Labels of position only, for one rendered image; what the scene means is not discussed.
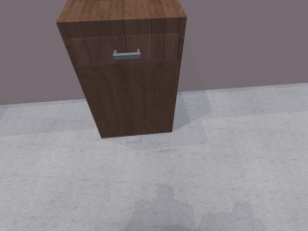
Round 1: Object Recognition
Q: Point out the handle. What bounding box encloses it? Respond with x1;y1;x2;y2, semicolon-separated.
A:
113;48;141;60

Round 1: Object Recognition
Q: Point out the cabinet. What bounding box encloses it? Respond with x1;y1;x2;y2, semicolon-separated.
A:
56;0;187;139

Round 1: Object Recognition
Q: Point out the drawer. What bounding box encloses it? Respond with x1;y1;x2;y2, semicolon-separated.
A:
68;33;180;65

